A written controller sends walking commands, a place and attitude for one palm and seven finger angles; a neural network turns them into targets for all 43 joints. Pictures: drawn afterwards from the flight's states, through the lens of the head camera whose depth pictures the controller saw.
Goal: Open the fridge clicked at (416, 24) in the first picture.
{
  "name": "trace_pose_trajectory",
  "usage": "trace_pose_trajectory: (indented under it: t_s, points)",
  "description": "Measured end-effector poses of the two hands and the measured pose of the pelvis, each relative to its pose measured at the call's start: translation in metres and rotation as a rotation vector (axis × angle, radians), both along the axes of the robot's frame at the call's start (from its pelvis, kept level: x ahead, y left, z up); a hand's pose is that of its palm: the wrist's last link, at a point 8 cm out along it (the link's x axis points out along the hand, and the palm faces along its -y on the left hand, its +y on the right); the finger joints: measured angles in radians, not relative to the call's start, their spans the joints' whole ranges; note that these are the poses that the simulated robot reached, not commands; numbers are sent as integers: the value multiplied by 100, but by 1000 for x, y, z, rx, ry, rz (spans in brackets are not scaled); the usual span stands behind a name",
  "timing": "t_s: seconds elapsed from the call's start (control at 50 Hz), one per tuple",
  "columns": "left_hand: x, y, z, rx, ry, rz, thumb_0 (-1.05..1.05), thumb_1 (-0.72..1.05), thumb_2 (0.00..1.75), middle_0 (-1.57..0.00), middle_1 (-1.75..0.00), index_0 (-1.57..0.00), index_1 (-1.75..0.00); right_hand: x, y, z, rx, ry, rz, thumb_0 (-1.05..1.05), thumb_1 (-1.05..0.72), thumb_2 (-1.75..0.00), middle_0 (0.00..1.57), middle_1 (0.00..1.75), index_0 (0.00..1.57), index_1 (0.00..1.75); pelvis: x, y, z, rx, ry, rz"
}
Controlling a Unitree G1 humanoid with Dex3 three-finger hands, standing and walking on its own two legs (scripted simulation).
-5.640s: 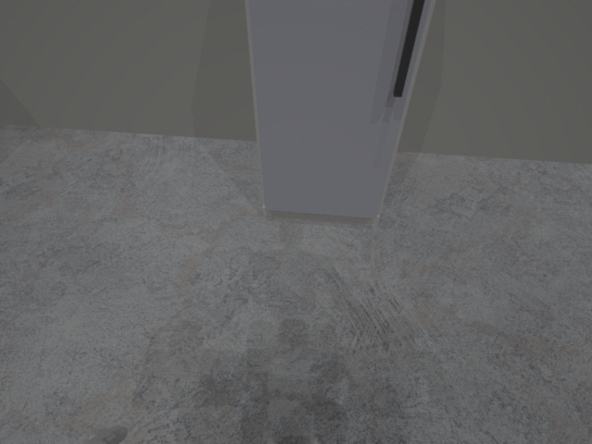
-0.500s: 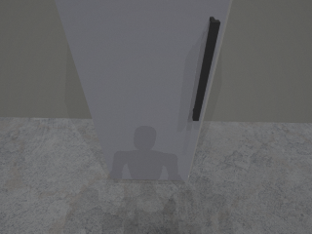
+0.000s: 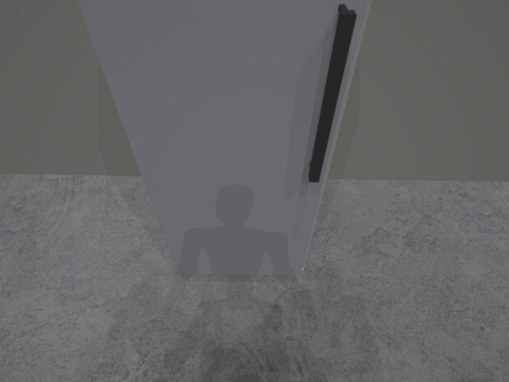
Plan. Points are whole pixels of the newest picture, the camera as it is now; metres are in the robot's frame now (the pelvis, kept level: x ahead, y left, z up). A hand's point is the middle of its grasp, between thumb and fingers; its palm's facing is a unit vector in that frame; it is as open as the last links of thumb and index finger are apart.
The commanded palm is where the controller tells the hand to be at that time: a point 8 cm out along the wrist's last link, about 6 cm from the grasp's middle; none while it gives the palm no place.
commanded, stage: look again from close up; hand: right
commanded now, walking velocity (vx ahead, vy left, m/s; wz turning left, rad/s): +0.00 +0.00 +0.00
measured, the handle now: (325, 108) +0.62 -0.11 +0.12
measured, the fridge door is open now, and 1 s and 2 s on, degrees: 0 0 0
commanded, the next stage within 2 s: none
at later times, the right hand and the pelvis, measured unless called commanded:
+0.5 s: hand out of the picture +0.08 -0.21 -0.16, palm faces -0.03 +0.96 -0.29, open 7.3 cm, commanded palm none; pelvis +0.02 +0.01 +0.01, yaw +0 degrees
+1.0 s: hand out of the picture +0.08 -0.21 -0.16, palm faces -0.04 +0.95 -0.30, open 7.3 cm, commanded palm none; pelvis +0.03 +0.02 +0.01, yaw +0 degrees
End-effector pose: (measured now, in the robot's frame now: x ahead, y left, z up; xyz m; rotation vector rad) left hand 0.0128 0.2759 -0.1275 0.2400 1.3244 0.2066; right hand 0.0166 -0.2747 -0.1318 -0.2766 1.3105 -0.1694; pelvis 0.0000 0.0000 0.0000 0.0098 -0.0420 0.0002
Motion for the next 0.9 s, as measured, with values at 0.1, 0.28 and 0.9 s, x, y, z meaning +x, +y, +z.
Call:
trace_pose_trajectory:
  t_s: [0.1,0.28,0.9]
  points:
    - [12,-3,-1,-11,-6,-3,1,90,90,-20,-30,-20,-30,4,5,-1,9,9,-3,1,-91,-90,20,30,20,30,5,0,1,-3,3,-1]
    - [52,-4,2,-22,-74,-29,1,90,90,-20,-30,-20,-30,28,14,2,15,-26,6,1,-91,-90,20,30,20,30,15,4,3,-4,-4,1]
    - [64,17,6,-3,-46,-33,1,90,90,-20,-30,-20,-30,59,17,12,-8,-51,17,1,-91,-90,20,30,20,30,32,16,8,-7,-7,0]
